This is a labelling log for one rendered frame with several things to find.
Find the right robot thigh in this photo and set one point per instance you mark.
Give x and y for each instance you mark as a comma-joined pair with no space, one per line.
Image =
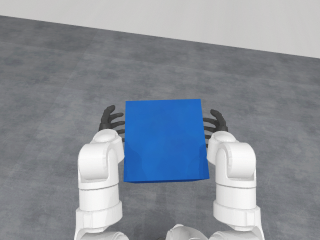
185,233

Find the right robot hand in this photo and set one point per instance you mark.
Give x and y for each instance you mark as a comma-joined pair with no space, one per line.
220,124

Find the robot right forearm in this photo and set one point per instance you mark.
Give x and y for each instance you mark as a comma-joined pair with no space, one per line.
235,177

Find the robot left forearm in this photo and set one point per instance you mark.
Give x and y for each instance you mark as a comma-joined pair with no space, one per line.
98,178

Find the robot right upper arm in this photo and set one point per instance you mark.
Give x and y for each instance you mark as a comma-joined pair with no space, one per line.
234,235

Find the left robot hand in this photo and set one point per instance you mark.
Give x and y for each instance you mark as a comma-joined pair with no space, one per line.
107,118

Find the carton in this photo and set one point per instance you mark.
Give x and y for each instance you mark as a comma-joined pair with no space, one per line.
164,141

